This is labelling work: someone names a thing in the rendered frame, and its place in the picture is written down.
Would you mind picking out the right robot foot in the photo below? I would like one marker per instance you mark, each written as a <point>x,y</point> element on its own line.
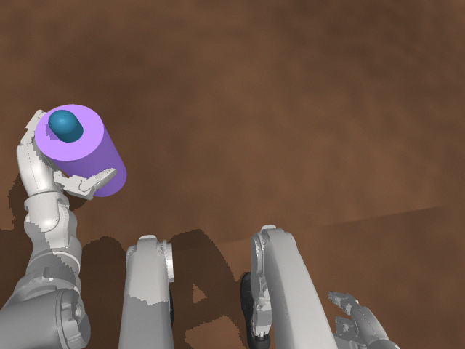
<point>247,302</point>

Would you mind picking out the left robot arm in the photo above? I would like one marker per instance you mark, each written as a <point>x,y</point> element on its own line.
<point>45,310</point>

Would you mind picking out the right robot hand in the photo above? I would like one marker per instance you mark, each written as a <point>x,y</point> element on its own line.
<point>362,330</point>

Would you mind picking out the left robot hand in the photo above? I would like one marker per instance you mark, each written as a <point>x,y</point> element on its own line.
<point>40,174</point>

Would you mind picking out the bottle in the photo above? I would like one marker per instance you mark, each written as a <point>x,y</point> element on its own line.
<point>75,138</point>

